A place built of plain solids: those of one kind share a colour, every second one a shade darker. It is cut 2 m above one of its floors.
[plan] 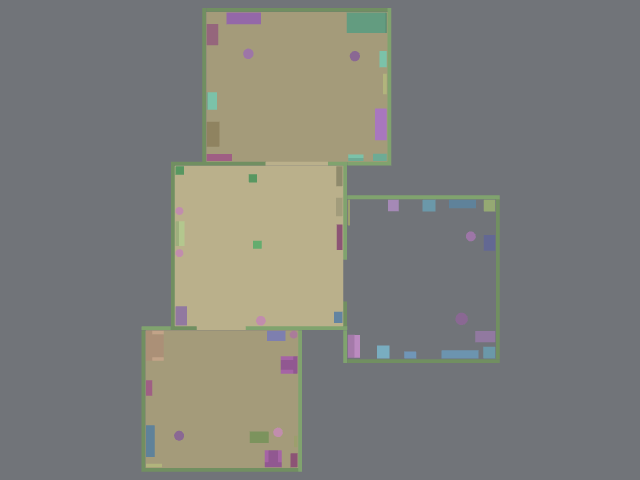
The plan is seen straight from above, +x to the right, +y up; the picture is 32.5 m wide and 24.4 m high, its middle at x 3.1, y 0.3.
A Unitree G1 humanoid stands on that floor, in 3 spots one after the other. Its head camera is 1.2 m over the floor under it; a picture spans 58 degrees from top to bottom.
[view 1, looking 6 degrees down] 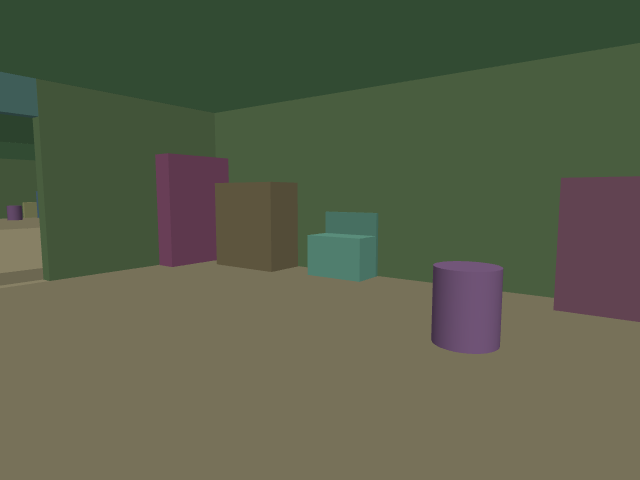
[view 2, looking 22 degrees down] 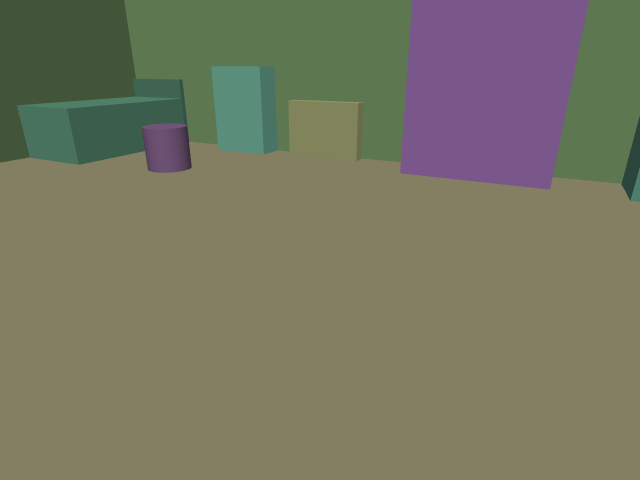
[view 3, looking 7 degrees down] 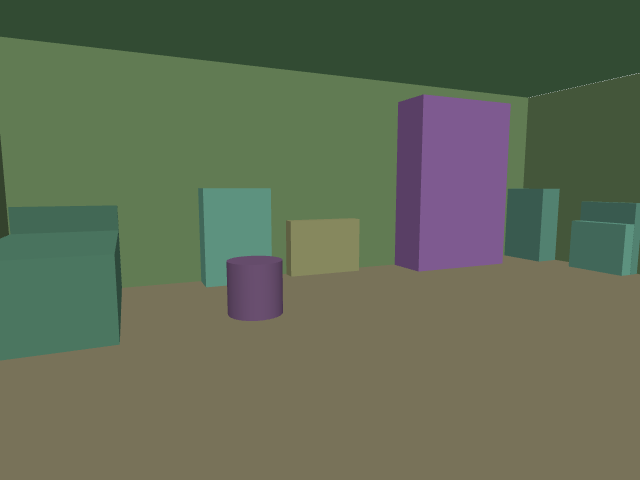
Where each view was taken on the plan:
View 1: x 2.93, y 10.83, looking -144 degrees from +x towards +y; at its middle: toy_chest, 6.30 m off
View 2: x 0.93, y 5.52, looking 27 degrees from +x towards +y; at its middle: floor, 3.20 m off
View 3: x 0.93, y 10.72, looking -24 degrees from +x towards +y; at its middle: radiator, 5.93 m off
